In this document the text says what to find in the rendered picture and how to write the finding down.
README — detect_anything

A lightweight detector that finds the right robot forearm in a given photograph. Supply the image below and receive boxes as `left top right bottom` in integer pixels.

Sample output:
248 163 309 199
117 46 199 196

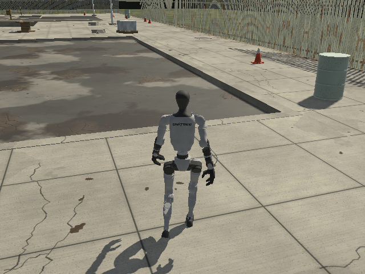
202 139 214 170

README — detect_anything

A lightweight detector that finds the left robot forearm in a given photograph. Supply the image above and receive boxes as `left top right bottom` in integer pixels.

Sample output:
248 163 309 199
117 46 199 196
152 137 162 157

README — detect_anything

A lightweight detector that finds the robot left foot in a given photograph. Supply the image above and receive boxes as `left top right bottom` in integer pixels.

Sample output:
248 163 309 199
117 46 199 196
161 230 170 238

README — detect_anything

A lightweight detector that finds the robot left upper arm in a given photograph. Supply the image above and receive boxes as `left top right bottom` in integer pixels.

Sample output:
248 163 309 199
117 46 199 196
156 115 171 145

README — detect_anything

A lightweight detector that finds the robot right hand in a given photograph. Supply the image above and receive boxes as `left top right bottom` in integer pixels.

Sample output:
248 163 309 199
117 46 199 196
202 168 215 186

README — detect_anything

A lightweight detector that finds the robot right upper arm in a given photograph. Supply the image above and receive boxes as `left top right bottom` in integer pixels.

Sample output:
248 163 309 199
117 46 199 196
194 115 208 148

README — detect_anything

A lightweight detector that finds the robot left hand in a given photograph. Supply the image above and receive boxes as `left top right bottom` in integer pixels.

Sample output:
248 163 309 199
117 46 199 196
152 154 165 166

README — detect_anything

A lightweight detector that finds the right robot thigh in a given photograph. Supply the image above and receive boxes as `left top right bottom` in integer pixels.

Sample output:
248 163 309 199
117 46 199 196
188 158 202 193

